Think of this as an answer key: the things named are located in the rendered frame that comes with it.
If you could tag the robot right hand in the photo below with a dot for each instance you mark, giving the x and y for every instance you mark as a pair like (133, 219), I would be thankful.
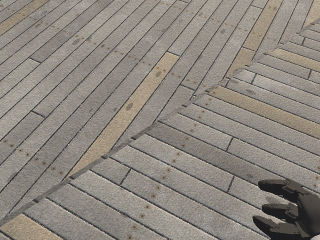
(303, 219)

